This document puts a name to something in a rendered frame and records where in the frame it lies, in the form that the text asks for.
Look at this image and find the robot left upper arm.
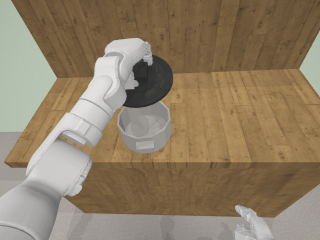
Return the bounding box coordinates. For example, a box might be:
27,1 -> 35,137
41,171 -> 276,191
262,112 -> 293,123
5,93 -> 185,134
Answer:
0,137 -> 93,240

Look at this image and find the lid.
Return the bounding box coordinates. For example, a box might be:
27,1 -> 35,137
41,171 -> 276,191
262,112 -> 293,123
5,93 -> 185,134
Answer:
122,54 -> 173,108

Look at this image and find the table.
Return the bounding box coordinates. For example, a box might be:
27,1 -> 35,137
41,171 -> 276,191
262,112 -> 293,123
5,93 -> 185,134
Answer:
4,0 -> 320,218

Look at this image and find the knob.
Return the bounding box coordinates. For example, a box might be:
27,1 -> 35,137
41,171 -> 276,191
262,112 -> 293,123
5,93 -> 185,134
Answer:
132,62 -> 148,82

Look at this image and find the robot left hand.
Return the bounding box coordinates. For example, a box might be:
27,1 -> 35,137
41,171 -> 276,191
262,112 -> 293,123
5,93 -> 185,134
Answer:
104,38 -> 153,90

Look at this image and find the pot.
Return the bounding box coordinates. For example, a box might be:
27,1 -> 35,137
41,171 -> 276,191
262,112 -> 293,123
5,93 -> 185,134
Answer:
117,101 -> 172,154

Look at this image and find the robot left forearm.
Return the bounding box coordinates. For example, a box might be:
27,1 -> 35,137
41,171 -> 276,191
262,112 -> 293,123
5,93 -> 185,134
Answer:
25,49 -> 133,177

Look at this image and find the robot right hand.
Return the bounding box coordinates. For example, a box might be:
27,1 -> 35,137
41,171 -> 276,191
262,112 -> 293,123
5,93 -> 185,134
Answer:
234,205 -> 274,240

